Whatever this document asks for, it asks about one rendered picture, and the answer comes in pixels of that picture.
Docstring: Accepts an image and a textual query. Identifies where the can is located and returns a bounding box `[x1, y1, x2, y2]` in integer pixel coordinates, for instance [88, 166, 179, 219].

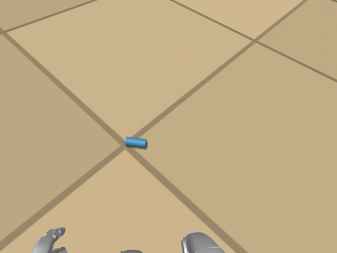
[125, 137, 147, 148]

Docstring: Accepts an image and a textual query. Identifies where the left robot hand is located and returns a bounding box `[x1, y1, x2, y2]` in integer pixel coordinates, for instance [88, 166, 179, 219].
[31, 227, 67, 253]

